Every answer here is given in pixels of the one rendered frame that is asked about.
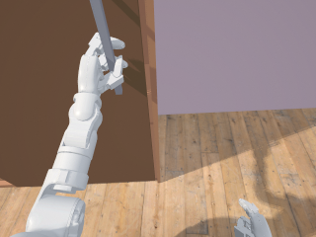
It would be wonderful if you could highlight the robot left upper arm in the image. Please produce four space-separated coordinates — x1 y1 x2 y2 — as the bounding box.
10 194 86 237

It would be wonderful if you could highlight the handle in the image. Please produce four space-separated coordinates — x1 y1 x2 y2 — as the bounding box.
90 0 122 95

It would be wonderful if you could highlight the right robot hand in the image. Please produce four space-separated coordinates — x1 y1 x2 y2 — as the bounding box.
234 198 273 237

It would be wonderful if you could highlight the robot left forearm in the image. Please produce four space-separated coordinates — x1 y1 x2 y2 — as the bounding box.
25 92 103 232

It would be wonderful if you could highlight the left robot hand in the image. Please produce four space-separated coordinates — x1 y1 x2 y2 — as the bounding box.
78 33 128 97

